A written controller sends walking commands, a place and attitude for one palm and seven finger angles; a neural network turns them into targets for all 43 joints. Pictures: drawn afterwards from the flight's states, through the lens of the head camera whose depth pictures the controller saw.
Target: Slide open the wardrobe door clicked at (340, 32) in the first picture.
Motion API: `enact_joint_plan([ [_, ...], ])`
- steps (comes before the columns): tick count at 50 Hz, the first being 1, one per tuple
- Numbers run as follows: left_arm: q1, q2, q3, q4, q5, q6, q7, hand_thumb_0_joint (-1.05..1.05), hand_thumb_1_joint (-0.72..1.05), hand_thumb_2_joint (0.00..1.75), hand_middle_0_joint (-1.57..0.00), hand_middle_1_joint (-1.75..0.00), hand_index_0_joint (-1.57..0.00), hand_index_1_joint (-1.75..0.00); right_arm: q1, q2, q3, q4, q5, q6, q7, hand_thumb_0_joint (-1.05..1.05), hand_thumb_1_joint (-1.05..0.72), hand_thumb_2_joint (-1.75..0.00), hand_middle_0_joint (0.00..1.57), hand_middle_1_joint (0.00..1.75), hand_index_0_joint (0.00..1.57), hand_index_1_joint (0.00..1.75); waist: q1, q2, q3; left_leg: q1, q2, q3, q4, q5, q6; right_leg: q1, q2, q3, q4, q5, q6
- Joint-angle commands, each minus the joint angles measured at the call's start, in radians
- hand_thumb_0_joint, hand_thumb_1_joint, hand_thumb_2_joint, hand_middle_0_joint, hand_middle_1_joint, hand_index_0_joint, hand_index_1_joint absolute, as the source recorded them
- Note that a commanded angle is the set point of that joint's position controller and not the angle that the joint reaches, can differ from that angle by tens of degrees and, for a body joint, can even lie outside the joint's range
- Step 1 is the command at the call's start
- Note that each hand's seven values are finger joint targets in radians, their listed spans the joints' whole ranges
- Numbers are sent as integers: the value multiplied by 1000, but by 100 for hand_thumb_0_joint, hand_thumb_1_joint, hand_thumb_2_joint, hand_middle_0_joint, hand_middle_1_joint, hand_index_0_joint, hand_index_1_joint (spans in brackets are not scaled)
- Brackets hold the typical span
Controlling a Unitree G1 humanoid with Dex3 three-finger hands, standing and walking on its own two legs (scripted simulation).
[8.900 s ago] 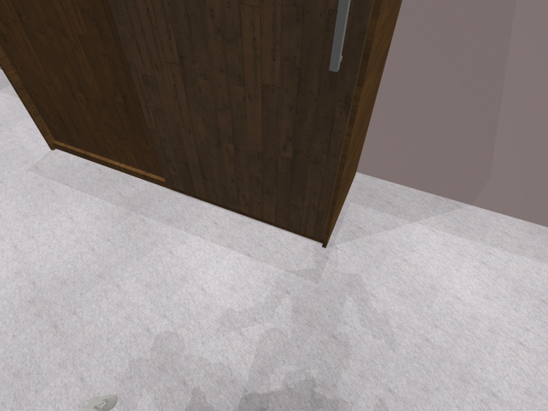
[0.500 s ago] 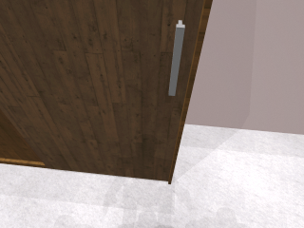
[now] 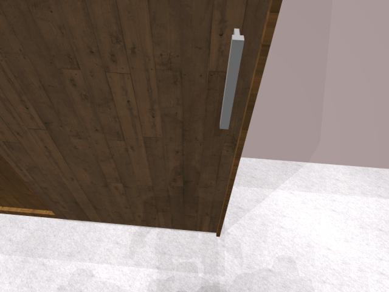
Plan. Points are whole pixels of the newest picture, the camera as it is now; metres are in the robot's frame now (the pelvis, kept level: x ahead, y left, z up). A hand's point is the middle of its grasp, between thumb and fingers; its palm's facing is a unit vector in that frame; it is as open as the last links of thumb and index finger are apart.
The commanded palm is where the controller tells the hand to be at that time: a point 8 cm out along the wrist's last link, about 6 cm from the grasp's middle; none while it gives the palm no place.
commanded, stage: come to a stop and stand still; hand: right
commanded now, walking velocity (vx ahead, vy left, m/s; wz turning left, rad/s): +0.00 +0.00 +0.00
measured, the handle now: (229, 83) +0.52 -0.04 +0.18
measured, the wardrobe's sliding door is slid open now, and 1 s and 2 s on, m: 0.00 0.00 0.00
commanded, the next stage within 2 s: look again from close up in 0.24 s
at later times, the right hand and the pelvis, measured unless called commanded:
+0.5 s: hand out of the picture +0.09 -0.23 -0.15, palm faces -0.02 +0.95 -0.32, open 7.4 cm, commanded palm none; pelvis +0.02 +0.00 +0.01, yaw -1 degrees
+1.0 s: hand out of the picture +0.08 -0.23 -0.16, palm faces -0.02 +0.95 -0.30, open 7.4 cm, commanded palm none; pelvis +0.03 +0.00 +0.01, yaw -1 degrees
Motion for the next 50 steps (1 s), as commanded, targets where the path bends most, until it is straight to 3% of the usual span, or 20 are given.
enact_joint_plan([
  [1,-14,167,34,-41,-3,-19,9,0,90,90,-20,-30,-20,-30,-23,-187,-41,-53,6,-28,-18,0,-90,-90,20,30,20,30,10,11,-24,105,117,-131,-65,121,35,-52,-143,126,-110,105,7],
  [5,-36,178,30,-32,-3,-17,8,0,90,90,-20,-30,-20,-30,-46,-201,-40,-46,6,-28,-17,0,-90,-90,20,30,20,30,7,8,-23,126,115,-128,-80,123,33,-44,-149,129,-125,108,10],
  [11,-59,199,29,-21,-2,-13,5,0,90,90,-20,-30,-20,-30,-85,-224,-41,-41,6,-25,-15,0,-90,-90,20,30,20,30,6,20,9,117,118,-137,-124,26,27,-51,-145,136,-156,44,12],
  [16,-75,216,27,-15,0,-16,4,0,90,90,-20,-30,-20,-30,-100,-234,-40,-38,7,-26,-13,0,-90,-90,20,30,20,30,4,0,-23,147,117,-126,-118,90,26,-25,-152,140,-165,98,14],
  [21,-83,227,24,-9,-1,-17,5,0,90,90,-20,-30,-20,-30,-116,-244,-39,-33,8,-27,-12,0,-90,-90,20,30,20,30,5,19,-38,171,121,-119,-116,146,26,-8,-158,141,-170,146,15],
  [33,-88,236,18,7,-2,-15,5,0,90,90,-20,-30,-20,-30,-124,-250,-34,-15,9,-21,-9,0,-90,-90,20,30,20,30,3,3,-10,165,118,-116,-142,80,18,-8,-159,148,-203,101,18],
  [36,-87,235,16,9,-2,-17,6,0,90,90,-20,-30,-20,-30,-118,-248,-33,-9,9,-23,-10,0,-90,-90,20,30,20,30,3,0,-37,181,121,-116,-136,123,21,10,-161,146,-197,142,17],
  [50,-93,228,12,15,-2,-18,10,0,90,90,-20,-30,-20,-30,-110,-242,-31,5,8,-22,-10,0,-90,-90,20,30,20,30,-1,10,-30,189,123,-105,-135,167,19,30,-166,143,-198,194,17],
])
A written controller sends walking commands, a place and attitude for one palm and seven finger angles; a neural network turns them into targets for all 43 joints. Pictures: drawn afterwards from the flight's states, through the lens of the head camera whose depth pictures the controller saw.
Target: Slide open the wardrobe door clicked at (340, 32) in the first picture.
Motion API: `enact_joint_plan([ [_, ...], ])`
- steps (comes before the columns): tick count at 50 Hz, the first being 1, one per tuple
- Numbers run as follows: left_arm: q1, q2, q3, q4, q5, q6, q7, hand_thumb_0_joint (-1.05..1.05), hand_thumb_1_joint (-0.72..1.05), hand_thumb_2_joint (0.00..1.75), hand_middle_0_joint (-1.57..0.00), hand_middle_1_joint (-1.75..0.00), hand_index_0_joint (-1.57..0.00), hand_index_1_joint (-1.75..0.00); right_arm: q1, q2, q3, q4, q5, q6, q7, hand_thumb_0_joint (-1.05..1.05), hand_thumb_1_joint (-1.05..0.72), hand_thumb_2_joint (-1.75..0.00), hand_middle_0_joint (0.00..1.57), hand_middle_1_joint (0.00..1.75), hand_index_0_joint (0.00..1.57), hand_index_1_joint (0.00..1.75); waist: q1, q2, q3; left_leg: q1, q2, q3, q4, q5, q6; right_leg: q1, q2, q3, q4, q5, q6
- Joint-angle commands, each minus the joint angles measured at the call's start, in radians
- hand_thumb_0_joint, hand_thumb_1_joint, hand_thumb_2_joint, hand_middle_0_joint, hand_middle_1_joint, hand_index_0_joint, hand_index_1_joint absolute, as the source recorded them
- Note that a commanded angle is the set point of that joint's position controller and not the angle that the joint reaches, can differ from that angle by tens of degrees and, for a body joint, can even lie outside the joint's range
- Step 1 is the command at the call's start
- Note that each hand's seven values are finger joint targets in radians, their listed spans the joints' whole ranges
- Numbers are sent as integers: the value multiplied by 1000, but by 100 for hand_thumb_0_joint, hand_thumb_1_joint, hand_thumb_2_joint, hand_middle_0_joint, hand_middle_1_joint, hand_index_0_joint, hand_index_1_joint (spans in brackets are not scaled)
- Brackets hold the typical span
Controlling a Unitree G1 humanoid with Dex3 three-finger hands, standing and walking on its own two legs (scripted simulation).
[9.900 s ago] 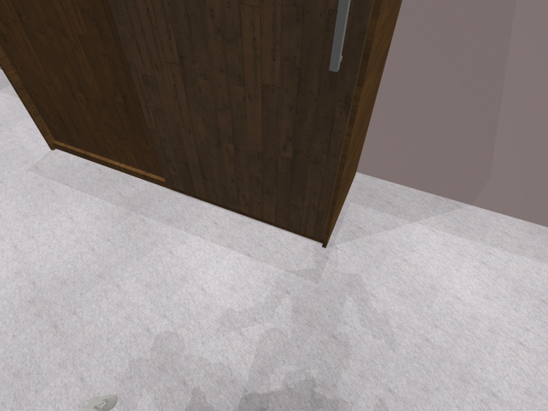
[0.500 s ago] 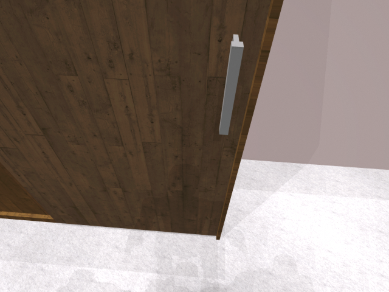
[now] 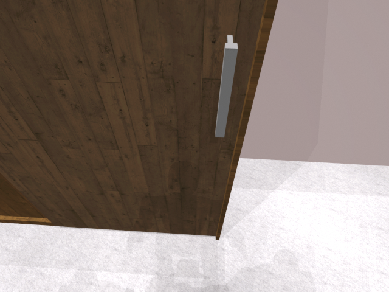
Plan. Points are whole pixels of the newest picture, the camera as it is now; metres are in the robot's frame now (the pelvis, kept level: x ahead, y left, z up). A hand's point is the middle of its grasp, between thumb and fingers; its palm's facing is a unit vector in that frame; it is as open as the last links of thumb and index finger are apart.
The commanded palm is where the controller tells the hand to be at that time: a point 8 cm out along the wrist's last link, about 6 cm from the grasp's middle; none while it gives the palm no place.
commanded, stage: look again from close up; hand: right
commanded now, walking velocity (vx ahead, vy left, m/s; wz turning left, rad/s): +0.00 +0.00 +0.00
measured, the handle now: (224, 91) +0.49 -0.03 +0.17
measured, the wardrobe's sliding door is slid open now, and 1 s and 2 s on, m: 0.00 0.00 0.00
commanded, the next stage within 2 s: none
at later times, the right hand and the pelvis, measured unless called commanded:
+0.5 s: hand out of the picture +0.07 -0.23 -0.16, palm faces -0.03 +0.95 -0.30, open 7.4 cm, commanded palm none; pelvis +0.01 +0.00 +0.00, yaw +0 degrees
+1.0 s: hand out of the picture +0.07 -0.23 -0.16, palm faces -0.03 +0.95 -0.31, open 7.4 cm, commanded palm none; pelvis +0.01 +0.00 +0.00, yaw +0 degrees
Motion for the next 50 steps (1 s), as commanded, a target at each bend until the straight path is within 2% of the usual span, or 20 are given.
enact_joint_plan([
  [1,-19,189,39,-52,-1,-17,11,0,90,90,-20,-30,-20,-30,-22,-184,-41,-58,5,-23,-18,0,-90,-90,20,30,20,30,7,3,-42,86,127,-125,-24,156,23,-75,-166,122,-65,164,13],
  [13,-25,192,39,-49,-1,-20,14,0,90,90,-20,-30,-20,-30,-27,-187,-43,-56,5,-24,-18,0,-90,-90,20,30,20,30,6,-8,-49,97,127,-121,-19,195,25,-56,-171,115,-68,214,16],
  [15,-24,188,39,-50,-1,-19,14,0,90,90,-20,-30,-20,-30,-21,-187,-42,-56,5,-24,-18,0,-90,-90,20,30,20,30,4,6,-48,96,126,-122,-18,200,25,-52,-171,118,-65,221,14],
  [19,-28,196,38,-50,0,-21,15,0,90,90,-20,-30,-20,-30,-28,-189,-43,-53,6,-22,-17,0,-90,-90,20,30,20,30,5,-18,-49,97,126,-121,-18,196,25,-47,-171,117,-71,232,17],
  [25,-24,193,37,-49,0,-21,16,0,90,90,-20,-30,-20,-30,-27,-191,-44,-53,5,-21,-17,0,-90,-90,20,30,20,30,2,-3,-43,102,125,-117,-19,201,24,-48,-174,117,-73,244,16],
  [33,-24,199,37,-46,-1,-20,15,0,90,90,-20,-30,-20,-30,-33,-196,-44,-51,5,-21,-15,0,-90,-90,20,30,20,30,4,2,-33,90,125,-125,-31,162,23,-52,-172,119,-84,190,16],
  [50,-19,197,38,-43,-1,-21,15,0,90,90,-20,-30,-20,-30,-32,-201,-46,-47,4,-24,-15,0,-90,-90,20,30,20,30,3,6,-40,94,125,-129,-36,179,26,-44,-174,117,-81,193,14],
])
